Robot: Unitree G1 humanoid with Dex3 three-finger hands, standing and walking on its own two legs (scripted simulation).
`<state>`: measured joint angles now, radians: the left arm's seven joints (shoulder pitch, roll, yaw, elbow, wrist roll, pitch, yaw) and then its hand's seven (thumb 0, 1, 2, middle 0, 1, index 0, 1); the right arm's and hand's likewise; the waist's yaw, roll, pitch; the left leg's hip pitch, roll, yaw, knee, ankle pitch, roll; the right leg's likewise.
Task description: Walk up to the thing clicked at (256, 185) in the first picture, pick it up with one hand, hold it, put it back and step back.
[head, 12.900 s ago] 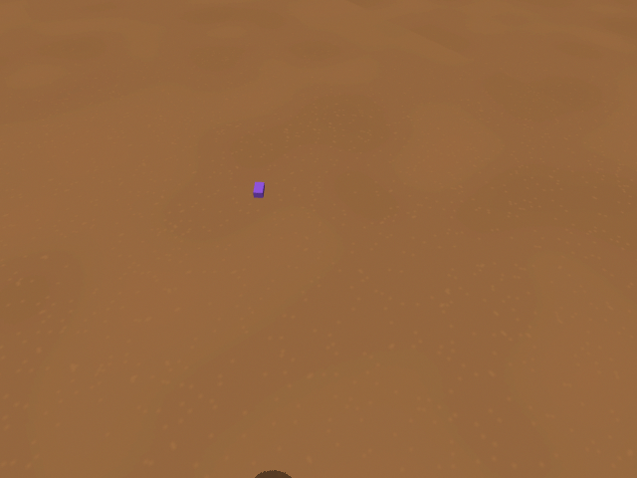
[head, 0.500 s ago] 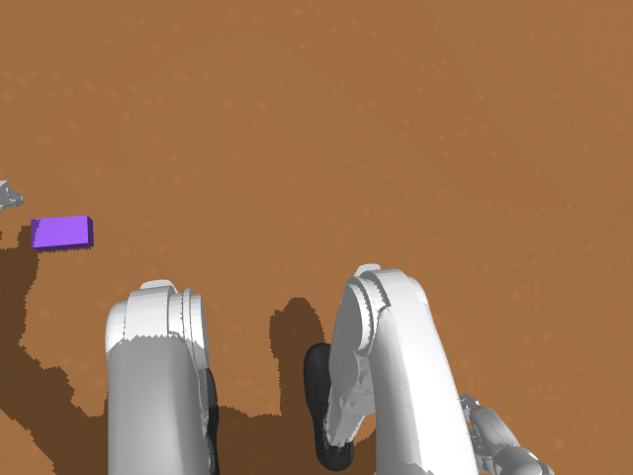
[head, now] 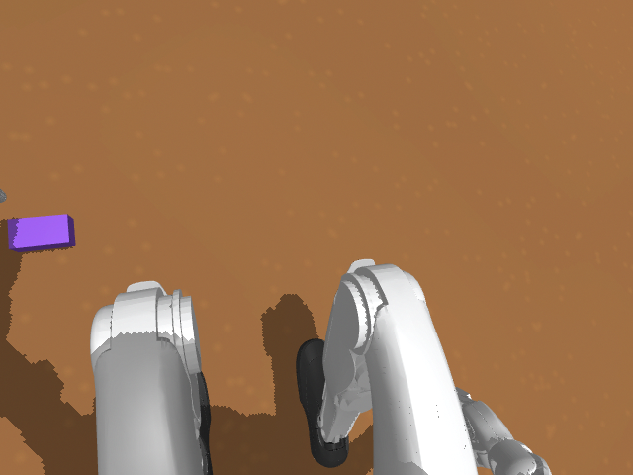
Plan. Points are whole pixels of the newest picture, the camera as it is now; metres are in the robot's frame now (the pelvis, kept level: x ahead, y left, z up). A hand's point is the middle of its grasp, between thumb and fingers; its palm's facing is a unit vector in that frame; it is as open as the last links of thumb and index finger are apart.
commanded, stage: rise first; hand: left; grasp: from above
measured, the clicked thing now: (42, 233) +0.41 +0.34 -0.30
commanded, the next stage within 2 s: approach in 1.24 s
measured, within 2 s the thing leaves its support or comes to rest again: neither
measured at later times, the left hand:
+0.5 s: hand out of the picture +0.36 +0.39 -0.17, palm faces -0.47 -0.12 -0.88, open 11.6 cm
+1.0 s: hand out of the picture +0.37 +0.39 -0.17, palm faces -0.46 -0.12 -0.88, open 11.6 cm
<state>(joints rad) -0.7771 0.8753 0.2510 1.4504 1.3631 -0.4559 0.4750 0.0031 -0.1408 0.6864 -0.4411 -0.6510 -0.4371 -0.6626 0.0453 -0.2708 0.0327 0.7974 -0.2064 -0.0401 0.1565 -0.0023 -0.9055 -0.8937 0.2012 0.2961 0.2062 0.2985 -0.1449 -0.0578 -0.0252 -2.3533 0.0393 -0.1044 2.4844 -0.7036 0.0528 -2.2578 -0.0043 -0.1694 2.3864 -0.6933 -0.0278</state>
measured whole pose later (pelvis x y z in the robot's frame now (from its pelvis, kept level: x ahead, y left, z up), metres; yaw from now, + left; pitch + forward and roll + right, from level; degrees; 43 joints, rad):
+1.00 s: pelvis +0.00 +0.00 +0.00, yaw +0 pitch +31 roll -9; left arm -0.80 0.90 0.24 1.47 1.37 -0.43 0.45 0.00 -0.13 0.67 -0.43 -0.71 -0.44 -0.70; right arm 0.06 -0.27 0.05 0.78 -0.19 -0.06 0.16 0.00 -0.91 -0.89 0.20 0.30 0.21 0.30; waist -0.16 -0.06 -0.03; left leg -2.36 0.04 -0.11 2.49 -0.69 0.06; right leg -2.26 0.00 -0.17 2.38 -0.68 -0.02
